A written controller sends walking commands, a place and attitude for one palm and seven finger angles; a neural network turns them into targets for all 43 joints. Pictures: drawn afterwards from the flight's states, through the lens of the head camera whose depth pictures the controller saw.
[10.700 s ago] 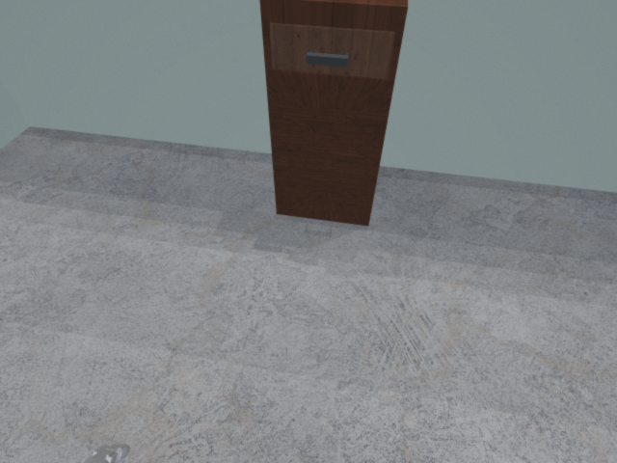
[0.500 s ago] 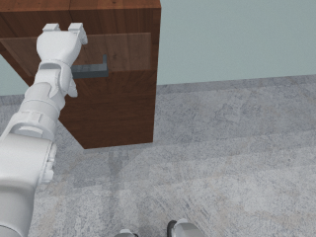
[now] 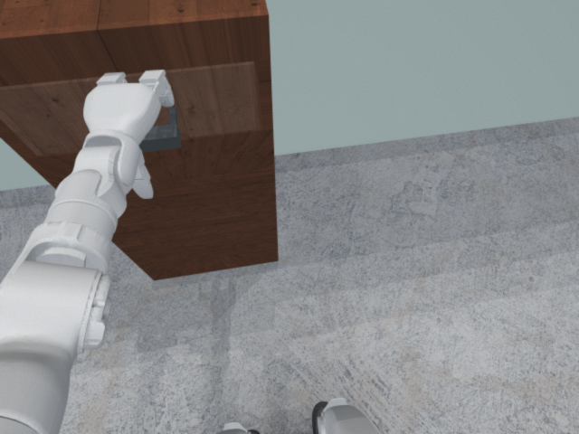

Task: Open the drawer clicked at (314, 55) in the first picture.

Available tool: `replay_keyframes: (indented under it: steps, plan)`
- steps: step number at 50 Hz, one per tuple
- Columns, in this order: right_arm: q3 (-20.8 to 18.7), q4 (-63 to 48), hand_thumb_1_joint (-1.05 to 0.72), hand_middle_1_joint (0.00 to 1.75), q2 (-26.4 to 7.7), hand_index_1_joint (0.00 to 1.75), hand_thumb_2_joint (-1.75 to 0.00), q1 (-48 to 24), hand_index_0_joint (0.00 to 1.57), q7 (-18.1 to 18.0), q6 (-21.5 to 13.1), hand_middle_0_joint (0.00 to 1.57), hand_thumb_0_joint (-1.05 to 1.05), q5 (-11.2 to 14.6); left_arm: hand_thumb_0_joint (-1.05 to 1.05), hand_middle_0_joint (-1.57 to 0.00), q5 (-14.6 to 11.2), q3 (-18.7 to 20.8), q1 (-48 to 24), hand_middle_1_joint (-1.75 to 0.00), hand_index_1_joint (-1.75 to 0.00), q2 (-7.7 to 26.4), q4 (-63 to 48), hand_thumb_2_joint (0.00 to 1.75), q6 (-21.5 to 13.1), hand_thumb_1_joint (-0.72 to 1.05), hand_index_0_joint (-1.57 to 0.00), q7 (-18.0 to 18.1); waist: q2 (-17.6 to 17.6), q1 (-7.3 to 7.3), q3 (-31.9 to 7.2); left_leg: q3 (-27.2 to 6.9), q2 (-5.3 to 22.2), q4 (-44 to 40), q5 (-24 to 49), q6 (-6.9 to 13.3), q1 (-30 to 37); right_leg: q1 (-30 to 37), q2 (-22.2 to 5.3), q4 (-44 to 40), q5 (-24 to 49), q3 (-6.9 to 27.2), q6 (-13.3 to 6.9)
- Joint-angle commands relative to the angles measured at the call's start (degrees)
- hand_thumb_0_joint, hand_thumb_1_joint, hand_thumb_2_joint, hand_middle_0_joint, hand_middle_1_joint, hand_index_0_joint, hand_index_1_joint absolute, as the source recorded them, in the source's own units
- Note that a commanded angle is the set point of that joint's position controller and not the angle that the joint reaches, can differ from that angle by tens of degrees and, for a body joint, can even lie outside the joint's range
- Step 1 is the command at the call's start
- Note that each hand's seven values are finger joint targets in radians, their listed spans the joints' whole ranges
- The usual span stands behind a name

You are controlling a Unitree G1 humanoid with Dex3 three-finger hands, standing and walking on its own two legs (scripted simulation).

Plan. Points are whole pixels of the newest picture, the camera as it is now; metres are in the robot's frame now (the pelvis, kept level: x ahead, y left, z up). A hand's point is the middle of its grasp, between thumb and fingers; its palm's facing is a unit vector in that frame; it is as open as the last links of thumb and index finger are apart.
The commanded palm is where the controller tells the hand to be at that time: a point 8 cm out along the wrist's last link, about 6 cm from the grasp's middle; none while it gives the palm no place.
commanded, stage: move the hooked fingers above the handle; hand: left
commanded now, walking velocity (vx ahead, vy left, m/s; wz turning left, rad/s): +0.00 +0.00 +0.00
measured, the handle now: (136, 129) +0.57 +0.19 +0.02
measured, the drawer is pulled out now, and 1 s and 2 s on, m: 0.00 0.00 0.00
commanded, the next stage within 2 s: lower the fingers behind the handle in 1.76 s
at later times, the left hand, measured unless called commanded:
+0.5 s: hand (98, 129) +0.52 +0.21 +0.09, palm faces -0.09 +0.06 -0.99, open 13.7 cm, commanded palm +0.51 +0.19 +0.13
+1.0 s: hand (132, 113) +0.54 +0.16 +0.09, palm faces +0.00 +0.02 -1.00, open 13.4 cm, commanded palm +0.51 +0.21 +0.13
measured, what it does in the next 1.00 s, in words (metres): stands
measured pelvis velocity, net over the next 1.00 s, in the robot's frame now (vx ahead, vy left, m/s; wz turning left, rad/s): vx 0.00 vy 0.00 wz -0.03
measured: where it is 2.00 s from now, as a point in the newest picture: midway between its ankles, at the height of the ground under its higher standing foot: outside the picture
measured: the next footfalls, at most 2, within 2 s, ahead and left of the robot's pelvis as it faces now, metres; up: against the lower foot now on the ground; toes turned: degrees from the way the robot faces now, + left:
none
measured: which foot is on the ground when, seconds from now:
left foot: down 0.00-1.00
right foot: down 0.00-1.00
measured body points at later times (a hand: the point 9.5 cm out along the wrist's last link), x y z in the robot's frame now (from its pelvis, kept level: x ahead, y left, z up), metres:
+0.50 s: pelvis +0.00 -0.01 +0.01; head +0.10 -0.03 +0.45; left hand +0.52 +0.20 +0.14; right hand +0.01 -0.28 -0.12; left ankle -0.03 +0.10 -0.71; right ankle +0.02 -0.12 -0.71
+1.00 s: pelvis +0.00 +0.00 +0.01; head +0.10 -0.02 +0.45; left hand +0.53 +0.16 +0.15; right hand +0.01 -0.26 -0.13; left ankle -0.03 +0.10 -0.71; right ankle +0.02 -0.12 -0.71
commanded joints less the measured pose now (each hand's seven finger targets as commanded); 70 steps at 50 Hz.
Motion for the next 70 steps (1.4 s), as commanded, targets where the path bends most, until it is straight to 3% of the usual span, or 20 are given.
replay_keyframes:
  steps: [1, 6, 11, 18, 22, 25, 29, 33, 37, 39, 41, 43, 47, 50, 53, 56, 60, 63, 66, 70]
  plan:
    - [-3.1, -1.2, -0.9, 0.3, -8.9, 0.3, -0.9, 8.1, 0.2, 0.0, -0.6, 0.2, 0.0, -1.0, 0.0, -0.3, 1.1, 8.2, -35.5, -1.2, -1.2, 22.9, -13.4, 0.3, 5.0, -0.5, -0.3, 10.9, 4.3, 0.18, -33.5, -2.1, -1.2, -0.9, 28.5, -0.1, 12.6, 19.6, 1.9, 0.1, 20.8, 0.2, -1.0]
    - [-2.9, -0.1, -0.9, 0.3, -10.1, 0.3, -0.9, 7.0, 0.2, 0.7, 1.0, 0.2, 0.0, -0.3, 0.0, -0.3, 0.4, 7.7, -36.4, -1.2, -1.2, 23.9, -9.4, 0.3, 13.9, -0.5, -0.3, 11.4, 1.5, -0.07, -34.4, -0.9, -1.0, -2.8, 28.3, 0.0, 12.7, 24.2, 1.7, -1.8, 23.6, 0.2, -0.4]
    - [-2.2, -0.5, -0.9, 0.3, -10.1, 0.3, -0.9, 4.9, 0.2, -0.4, 2.2, 0.2, 0.0, 0.8, 0.0, -0.3, -0.9, 6.6, -32.2, -1.2, -1.2, 23.8, -5.5, 0.3, 17.1, -0.5, -0.3, 7.0, -2.0, 0.86, -31.0, 0.2, -1.2, -6.0, 24.2, 0.4, 11.1, 29.5, 1.2, -4.3, 23.8, 0.9, 0.0]
    - [-1.9, -2.1, -0.9, 0.3, -10.3, 0.3, -0.9, 4.4, 0.2, -2.5, 1.0, 0.2, 0.0, 2.1, 0.0, -0.3, -1.0, 3.7, -26.1, -1.2, -1.2, 21.8, -3.0, 0.3, 12.6, -0.5, -0.3, 0.6, -5.0, 1.17, -23.5, 0.5, -0.9, -8.6, 17.2, 0.8, 10.2, 28.1, 0.7, -6.7, 17.9, 1.6, 0.2]
    - [-2.6, -1.9, -0.9, 0.3, -10.1, 0.3, -0.9, 6.4, 0.2, -2.3, -0.4, 0.2, 0.0, 2.6, 0.0, -0.3, -1.3, -4.2, -23.5, -1.2, -1.2, 10.6, -1.1, 0.3, 9.6, -0.5, -0.3, -2.1, -5.5, -1.33, -18.3, -0.1, -0.3, -8.5, 16.2, 0.7, 13.2, 20.7, 1.4, -8.2, 14.3, 0.8, -0.1]
    - [-3.5, -1.3, -0.9, 0.3, -9.9, 0.3, -0.9, 7.8, 0.2, -2.0, -0.9, 0.2, 0.0, 2.1, 0.0, -0.3, -3.6, -6.9, -28.1, -1.2, -1.2, 6.2, -7.2, 0.3, 5.6, -0.5, -0.3, -3.8, -4.3, -2.96, -21.3, -0.8, -0.4, -7.3, 18.7, 1.0, 17.6, 19.5, 1.5, -8.3, 15.1, 1.3, -0.2]
    - [-4.2, -0.1, -0.9, 0.3, -9.5, 0.3, -0.9, 8.7, 0.2, -1.7, -1.3, 0.2, 0.0, 1.2, 0.0, -0.3, -3.8, -2.8, -32.9, -1.2, -1.2, 10.4, -14.8, 0.3, 0.3, -0.5, -0.3, -2.1, 1.5, -2.06, -26.0, -2.1, -0.8, -5.6, 22.2, 0.7, 20.7, 18.4, 1.7, -6.7, 16.2, 1.5, -0.8]
    - [-4.1, 0.5, -0.9, 0.3, -9.1, 0.3, -0.9, 8.6, 0.2, -1.1, -1.6, 0.2, 0.0, 0.0, 0.0, -0.3, -0.8, 3.3, -35.0, -1.2, -1.2, 17.1, -16.6, 0.3, -0.3, -0.5, -0.3, 5.2, 7.1, -0.2, -29.5, -2.8, -1.2, -3.5, 28.0, -0.3, 20.2, 17.0, 1.9, -3.6, 17.8, 0.6, -1.6]
    - [-2.9, 0.9, -0.9, 0.3, -9.5, 0.3, -0.9, 6.8, 0.2, 0.1, -0.8, 0.2, 0.0, -0.4, 0.0, -0.3, 0.2, 7.4, -31.8, -1.2, -1.2, 21.7, -8.4, 0.3, 8.0, -0.5, -0.3, 10.7, 4.0, 0.87, -27.9, -1.6, -1.4, -3.4, 28.7, -0.5, 13.9, 20.3, 1.9, -2.2, 21.0, -0.4, -1.2]
    - [-2.8, 0.7, -0.9, 0.3, -9.8, 0.3, -0.9, 6.4, 0.2, 0.6, -0.1, 0.2, 0.0, -0.1, 0.0, -0.3, 0.4, 4.7, -31.6, -1.2, -1.2, 19.4, -4.5, 0.3, 13.0, -0.5, -0.3, 10.3, 2.6, 0.4, -28.0, -1.1, -1.1, -4.2, 28.7, -0.6, 13.6, 21.4, 1.9, -2.7, 21.7, -0.6, -1.0]
    - [-2.5, 0.3, -0.9, 0.3, -10.2, 0.3, -0.9, 5.8, 0.2, 0.7, 0.9, 0.2, 0.0, 0.2, 0.0, -0.3, 0.6, 7.2, -31.0, -1.2, -1.2, 23.7, -4.0, 0.3, 15.7, -0.5, -0.3, 9.3, 0.6, 1.5, -30.6, -0.2, -1.3, -4.4, 29.3, -0.3, 12.8, 25.7, 1.7, -2.8, 24.7, 0.1, -0.7]
    - [-2.1, -0.3, -0.9, 0.3, -10.1, 0.3, -0.9, 4.6, 0.2, 0.2, 1.8, 0.2, 0.0, 0.9, 0.0, -0.3, 0.6, 5.2, -31.4, -1.2, -1.2, 22.4, -2.1, 0.3, 18.1, -0.5, -0.3, 7.9, -1.9, 1.16, -28.5, 0.2, -1.4, -5.9, 25.7, -0.1, 10.9, 27.3, 1.6, -3.8, 23.5, 0.2, -0.3]
    - [-1.4, -1.3, -0.9, 0.3, -10.5, 0.3, -0.9, 3.3, 0.2, -1.1, 2.5, 0.2, 0.0, 2.0, 0.0, -0.3, -0.9, 4.7, -28.8, -1.2, -1.2, 23.6, 1.9, 0.3, 19.2, -0.5, -0.3, 3.5, -6.8, 1.05, -23.7, 0.8, -1.3, -8.2, 18.5, 0.4, 8.4, 28.6, 1.0, -5.9, 19.4, 1.1, 0.4]
    - [-1.0, -2.4, -0.9, 0.3, -10.5, 0.3, -0.9, 3.0, 0.2, -2.4, 2.3, 0.2, 0.0, 2.3, 0.0, -0.3, -2.1, 5.2, -25.9, -1.2, -1.2, 24.7, 1.8, 0.3, 16.5, -0.5, -0.3, 0.0, -9.4, 1.52, -22.7, 1.0, -1.2, -8.9, 15.8, 0.7, 7.3, 30.4, 0.6, -6.7, 18.0, 1.8, 0.6]
    - [-0.7, -3.6, -0.9, 0.3, -10.4, 0.3, -0.9, 3.0, 0.2, -3.2, 1.5, 0.2, 0.0, 2.6, 0.0, -0.3, -1.4, 3.8, -22.3, -1.2, -1.2, 23.8, 1.1, 0.3, 13.1, -0.5, -0.3, -1.9, -8.9, 1.78, -19.3, 1.2, -1.1, -9.0, 12.5, 0.7, 6.3, 27.6, 0.4, -6.9, 14.5, 2.0, 0.6]
    - [-1.6, -4.1, -0.9, 0.3, -10.2, 0.3, -0.9, 4.9, 0.2, -3.3, 0.1, 0.2, 0.0, 2.3, 0.0, -0.3, -0.2, 2.3, -22.3, -1.2, -1.2, 20.9, -3.0, 0.3, 8.3, -0.5, -0.3, -2.5, -5.5, 1.5, -21.3, 0.6, -0.7, -8.1, 13.9, 0.8, 9.1, 24.7, 0.8, -6.5, 13.8, 1.9, 0.0]
    - [-3.5, -2.8, -0.9, 0.3, -9.7, 0.3, -0.9, 7.8, 0.2, -2.8, -1.6, 0.2, 0.0, 1.9, 0.0, -0.3, -1.8, -3.0, -29.1, -1.2, -1.2, 12.5, -10.5, 0.3, 2.2, -0.5, -0.3, -2.3, -2.7, -2.02, -23.1, -1.1, -0.3, -6.1, 15.2, 1.0, 15.6, 17.8, 1.6, -7.0, 11.1, 1.7, -0.3]
    - [-4.4, -0.6, -0.9, 0.3, -10.0, 0.3, -0.9, 9.6, 0.2, -2.3, -2.6, 0.2, 0.0, 1.2, 0.0, -0.3, -3.0, -2.9, -35.7, -1.2, -1.2, 12.0, -16.0, 0.3, -1.2, -0.5, -0.3, -0.4, 2.5, -2.96, -27.3, -3.0, -0.2, -4.9, 17.8, 0.7, 20.9, 14.1, 1.8, -6.4, 10.3, 1.6, -0.7]
    - [-4.6, 1.7, -0.9, 0.3, -10.2, 0.3, -0.9, 10.8, 0.2, -1.6, -3.1, 0.2, 0.0, 0.7, 0.0, -0.3, -3.0, -2.6, -39.8, -1.2, -1.2, 12.0, -17.2, 0.3, -1.9, -0.5, -0.3, 2.9, 5.6, -3.56, -28.3, -4.3, -0.2, -3.8, 21.2, 0.0, 23.1, 10.4, 2.2, -5.4, 10.3, 0.7, -1.1]
    - [-4.1, 2.9, -0.9, 0.3, -10.3, 0.3, -0.9, 10.4, 0.2, -0.2, -2.6, 0.2, 0.0, -0.1, 0.0, -0.3, -1.2, 1.1, -39.7, -1.2, -1.2, 15.1, -13.1, 0.3, 2.7, -0.5, -0.3, 7.8, 10.0, -1.96, -29.3, -4.8, -0.2, -2.8, 28.8, -1.9, 23.5, 9.1, 2.7, -3.5, 12.3, -1.2, -2.0]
